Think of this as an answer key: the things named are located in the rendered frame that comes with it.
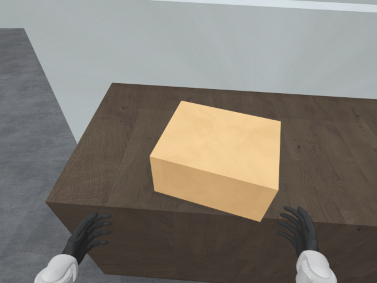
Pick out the robot right forearm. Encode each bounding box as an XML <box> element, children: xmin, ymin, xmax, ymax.
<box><xmin>296</xmin><ymin>250</ymin><xmax>337</xmax><ymax>283</ymax></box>

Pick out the pedestal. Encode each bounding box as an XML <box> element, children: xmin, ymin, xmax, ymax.
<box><xmin>45</xmin><ymin>83</ymin><xmax>377</xmax><ymax>283</ymax></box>

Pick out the right robot hand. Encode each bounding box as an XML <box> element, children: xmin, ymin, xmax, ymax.
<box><xmin>277</xmin><ymin>206</ymin><xmax>319</xmax><ymax>258</ymax></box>

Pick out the left robot hand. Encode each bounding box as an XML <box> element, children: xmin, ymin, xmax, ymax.
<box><xmin>62</xmin><ymin>212</ymin><xmax>113</xmax><ymax>265</ymax></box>

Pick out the robot left forearm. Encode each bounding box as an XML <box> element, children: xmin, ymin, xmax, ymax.
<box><xmin>34</xmin><ymin>254</ymin><xmax>78</xmax><ymax>283</ymax></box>

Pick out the carton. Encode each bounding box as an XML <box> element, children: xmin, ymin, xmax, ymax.
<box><xmin>150</xmin><ymin>101</ymin><xmax>281</xmax><ymax>222</ymax></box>

